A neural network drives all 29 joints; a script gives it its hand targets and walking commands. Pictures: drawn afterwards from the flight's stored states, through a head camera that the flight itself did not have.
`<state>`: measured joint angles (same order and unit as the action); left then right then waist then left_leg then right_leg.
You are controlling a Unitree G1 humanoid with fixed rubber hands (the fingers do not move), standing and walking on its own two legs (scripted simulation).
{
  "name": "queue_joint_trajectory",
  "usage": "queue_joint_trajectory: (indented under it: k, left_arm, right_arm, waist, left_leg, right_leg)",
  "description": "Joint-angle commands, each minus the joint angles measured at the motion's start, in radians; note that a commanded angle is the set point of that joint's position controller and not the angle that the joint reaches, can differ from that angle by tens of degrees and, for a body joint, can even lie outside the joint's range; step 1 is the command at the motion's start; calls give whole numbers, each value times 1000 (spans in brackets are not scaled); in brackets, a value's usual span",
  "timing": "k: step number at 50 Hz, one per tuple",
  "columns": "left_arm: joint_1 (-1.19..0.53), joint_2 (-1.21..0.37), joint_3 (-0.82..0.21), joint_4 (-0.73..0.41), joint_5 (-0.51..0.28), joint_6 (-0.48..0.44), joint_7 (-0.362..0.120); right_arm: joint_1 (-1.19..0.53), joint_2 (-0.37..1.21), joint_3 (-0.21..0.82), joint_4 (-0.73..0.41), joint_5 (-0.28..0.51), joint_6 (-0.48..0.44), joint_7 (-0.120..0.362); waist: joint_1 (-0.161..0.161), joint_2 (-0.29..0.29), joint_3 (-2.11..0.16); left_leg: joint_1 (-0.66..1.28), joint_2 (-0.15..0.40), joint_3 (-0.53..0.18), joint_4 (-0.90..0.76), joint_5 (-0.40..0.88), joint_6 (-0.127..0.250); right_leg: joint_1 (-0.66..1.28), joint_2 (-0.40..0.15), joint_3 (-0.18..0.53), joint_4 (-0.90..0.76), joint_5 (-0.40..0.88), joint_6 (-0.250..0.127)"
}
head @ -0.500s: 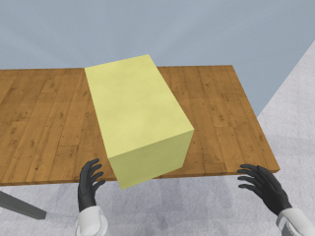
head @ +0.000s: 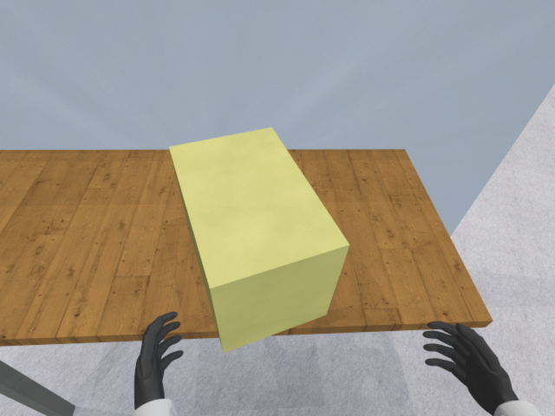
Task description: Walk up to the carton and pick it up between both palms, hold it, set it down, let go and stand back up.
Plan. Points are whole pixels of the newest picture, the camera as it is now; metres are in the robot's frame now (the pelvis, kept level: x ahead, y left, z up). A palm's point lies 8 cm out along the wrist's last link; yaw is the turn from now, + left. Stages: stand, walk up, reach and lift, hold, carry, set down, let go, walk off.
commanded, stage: set down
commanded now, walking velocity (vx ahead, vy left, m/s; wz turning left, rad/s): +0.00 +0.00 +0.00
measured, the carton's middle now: (249, 232) +0.41 +0.06 +0.03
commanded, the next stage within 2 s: none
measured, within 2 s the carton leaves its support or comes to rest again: neither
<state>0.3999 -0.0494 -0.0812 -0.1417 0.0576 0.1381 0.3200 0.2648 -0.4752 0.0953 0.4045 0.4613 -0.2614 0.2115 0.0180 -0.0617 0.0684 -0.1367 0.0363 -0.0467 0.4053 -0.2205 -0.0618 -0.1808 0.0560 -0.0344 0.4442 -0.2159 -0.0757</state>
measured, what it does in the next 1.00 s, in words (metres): stands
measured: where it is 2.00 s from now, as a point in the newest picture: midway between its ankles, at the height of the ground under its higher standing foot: outside the picture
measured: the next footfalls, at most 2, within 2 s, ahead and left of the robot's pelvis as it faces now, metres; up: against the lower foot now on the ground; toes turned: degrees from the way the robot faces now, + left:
none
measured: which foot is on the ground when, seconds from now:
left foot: down 0.00-1.00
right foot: down 0.00-1.00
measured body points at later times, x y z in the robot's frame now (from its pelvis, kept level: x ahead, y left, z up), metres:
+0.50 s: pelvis +0.00 +0.04 +0.00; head +0.03 +0.04 +0.45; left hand +0.19 +0.20 -0.03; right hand +0.18 -0.25 -0.04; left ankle +0.00 +0.16 -0.74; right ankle +0.02 -0.07 -0.74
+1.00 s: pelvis +0.03 +0.03 +0.00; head +0.05 +0.04 +0.45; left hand +0.19 +0.22 -0.05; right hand +0.18 -0.23 -0.05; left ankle +0.00 +0.16 -0.74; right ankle +0.02 -0.07 -0.74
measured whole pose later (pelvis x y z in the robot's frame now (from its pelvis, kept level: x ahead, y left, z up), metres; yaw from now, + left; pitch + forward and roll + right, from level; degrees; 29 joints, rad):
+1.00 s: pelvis +0.03 +0.03 +0.00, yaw -2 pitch +0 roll +0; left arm 0.40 0.06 -0.05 0.15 0.02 0.06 0.23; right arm 0.28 -0.37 0.04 0.59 0.31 -0.30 0.23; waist 0.04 -0.03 0.05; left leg -0.14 0.03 0.00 0.40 -0.26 -0.03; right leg -0.17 0.06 0.01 0.38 -0.21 -0.04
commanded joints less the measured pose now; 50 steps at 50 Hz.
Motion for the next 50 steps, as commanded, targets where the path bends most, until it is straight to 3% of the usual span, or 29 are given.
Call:
queue_joint_trajectory:
  k: [1, 3, 5, 6, 7, 8, 9, 10, 15, 17, 21, 22, 23, 25, 28, 31, 35, 36, 37, 38, 41, 42, 43, 44, 45, 46, 47, 48, 50]
  left_arm:
    - [-142, 0, -39, -242, 1, -34, 12]
    - [-155, 10, -41, -168, -5, -3, 11]
    - [-155, 13, -42, -215, -39, -5, 26]
    - [-134, -2, -54, -147, -30, 4, 12]
    - [-154, 18, -31, -238, -42, -9, 25]
    - [-174, 11, -38, -139, -30, 1, 9]
    - [-121, 1, -57, -184, -43, 1, 23]
    - [-141, -1, -53, -142, -37, 4, 11]
    - [-160, 8, -61, -169, -63, -17, 21]
    - [-147, 31, -56, -67, -62, -8, 2]
    - [-111, 48, -41, -137, -73, -46, -3]
    - [-93, 41, -43, -198, -72, -61, 14]
    - [-97, 50, -45, -61, -67, -52, -19]
    - [-95, 39, -59, -166, -75, -58, 4]
    - [-85, 64, -49, -21, -67, -63, -36]
    - [-65, 93, -37, -99, -86, -89, -35]
    - [-40, 118, -3, -4, -65, -110, -51]
    - [-28, 106, -4, 12, -51, -112, -58]
    - [-24, 115, 8, 109, -44, -105, -78]
    - [-50, 132, 19, 8, -57, -121, -64]
    - [-19, 130, 31, -48, -49, -148, -64]
    - [-8, 132, 38, 46, -38, -148, -80]
    - [7, 121, 32, 9, -36, -152, -75]
    - [-2, 124, 31, 59, -33, -152, -86]
    - [-3, 112, 29, 43, -21, -147, -81]
    - [-22, 145, 41, 157, -22, -132, -113]
    - [-42, 152, 40, 65, -33, -141, -93]
    - [-36, 129, 23, 13, -30, -154, -86]
    - [-36, 132, 35, 110, -25, -137, -96]
  right_arm:
    - [-144, -238, -160, -182, -14, -21, 20]
    - [-162, -234, -192, -126, -35, 12, 28]
    - [-185, -267, -204, -174, -36, 10, 43]
    - [-163, -249, -201, -113, -46, 23, 52]
    - [-192, -267, -216, -166, -51, 10, 56]
    - [-168, -235, -209, -80, -67, 26, 51]
    - [-164, -267, -223, -130, -48, 21, 70]
    - [-164, -246, -208, -67, -59, 31, 74]
    - [-202, -276, -241, -101, -60, 15, 105]
    - [-181, -230, -210, -33, -78, 24, 99]
    - [-159, -240, -221, -83, -87, -9, 101]
    - [-138, -257, -216, -83, -48, -22, 113]
    - [-131, -220, -209, 1, -80, -9, 95]
    - [-147, -254, -235, -63, -69, -20, 111]
    - [-103, -203, -204, 44, -104, -24, 90]
    - [-92, -220, -216, -27, -96, -57, 81]
    - [-65, -177, -180, -19, -106, -73, 53]
    - [-34, -164, -182, 18, -100, -70, 50]
    - [-32, -155, -167, 72, -121, -66, 37]
    - [-54, -170, -164, 21, -107, -80, 44]
    - [-45, -173, -167, -15, -104, -111, 32]
    - [-32, -150, -140, 2, -106, -104, 23]
    - [-21, -149, -152, -12, -113, -112, 26]
    - [-15, -145, -157, 23, -114, -115, 17]
    - [-21, -138, -147, 26, -115, -107, 21]
    - [-17, -86, -132, 44, -146, -95, -2]
    - [-55, -114, -158, -17, -146, -105, 4]
    - [-36, -126, -166, 1, -132, -105, 9]
    - [-23, -84, -145, 57, -150, -86, 3]
  waist:
    - [15, -71, -129]
    - [5, -48, -98]
    - [47, -39, -124]
    - [26, -39, -96]
    - [40, -47, -137]
    - [20, -48, -89]
    - [47, -32, -126]
    - [33, -27, -106]
    - [51, -52, -149]
    - [43, -55, -119]
    - [44, -89, -218]
    - [67, -37, -219]
    - [25, -64, -155]
    - [53, -9, -245]
    - [12, -42, -196]
    - [26, -57, -240]
    - [39, -94, -239]
    - [33, -64, -241]
    - [13, -115, -192]
    - [36, -85, -229]
    - [41, -79, -280]
    - [29, -89, -230]
    - [45, -74, -278]
    - [19, -43, -226]
    - [27, -7, -210]
    - [6, -56, -179]
    - [35, -40, -218]
    - [27, -4, -233]
    - [24, -1, -177]
  left_leg:
    - [-47, -41, 26, -43, 33, 33]
    - [-42, -44, 35, -42, -22, 25]
    - [-29, -28, 37, -65, 40, 19]
    - [-31, -36, 34, -53, 6, 17]
    - [-54, -34, 42, -50, 39, 17]
    - [-65, -43, 43, -50, -16, 20]
    - [-33, -28, 33, -57, 32, 15]
    - [-29, -26, 31, -57, 3, 16]
    - [-38, -18, 32, -55, -18, 20]
    - [-44, -33, 43, -41, 8, 18]
    - [-14, -29, 51, -22, 77, 22]
    - [-14, -25, 50, -29, 136, 14]
    - [-19, -43, 56, -20, 76, 15]
    - [25, -16, 39, -24, 158, 8]
    - [23, -42, 63, -9, 154, 17]
    - [-7, -39, 68, -12, 216, 13]
    - [-34, -51, 77, -24, 210, 27]
    - [-31, -51, 81, -22, 217, 18]
    - [-33, -55, 85, -26, 192, 28]
    - [-31, -55, 81, -36, 237, 23]
    - [-16, -52, 81, -31, 290, 13]
    - [-14, -57, 70, -25, 296, 20]
    - [5, -52, 66, -25, 349, 15]
    - [-7, -62, 75, -26, 287, 6]
    - [17, -55, 68, -32, 316, 4]
    - [-9, -64, 78, -35, 262, 19]
    - [6, -53, 70, -40, 275, 14]
    - [40, -43, 61, -42, 298, 6]
    - [17, -54, 68, -49, 251, 11]
  right_leg:
    - [0, -107, 178, -176, -111, 30]
    - [-31, -102, 186, -183, -163, 21]
    - [-36, -66, 130, -153, -60, 7]
    - [-38, -67, 148, -160, -55, 4]
    - [-23, -60, 137, -143, -45, 4]
    - [-33, -72, 158, -157, -78, 4]
    - [-34, -55, 129, -140, -28, -6]
    - [-45, -49, 118, -144, -40, -8]
    - [-74, -32, 97, -126, -52, -18]
    - [-62, -44, 114, -137, -21, -16]
    - [-21, -37, 99, -131, 55, -3]
    - [-22, -28, 91, -113, 110, -15]
    - [-47, -32, 113, -141, 31, -3]
    - [-53, -10, 70, -118, 103, -28]
    - [-29, -24, 92, -134, 139, -9]
    - [29, -24, 71, -110, 262, 7]
    - [106, -35, 94, -106, 347, 24]
    - [127, -43, 110, -95, 386, 25]
    - [103, -47, 115, -117, 333, 38]
    - [112, -35, 87, -98, 391, 30]
    - [157, -36, 91, -89, 462, 43]
    - [144, -40, 107, -102, 481, 41]
    - [166, -37, 96, -91, 531, 41]
    - [134, -38, 101, -104, 466, 47]
    - [117, -33, 93, -107, 457, 37]
    - [124, -47, 114, -132, 428, 47]
    - [134, -30, 81, -103, 458, 48]
    - [106, -26, 77, -114, 393, 36]
    - [111, -37, 98, -129, 372, 34]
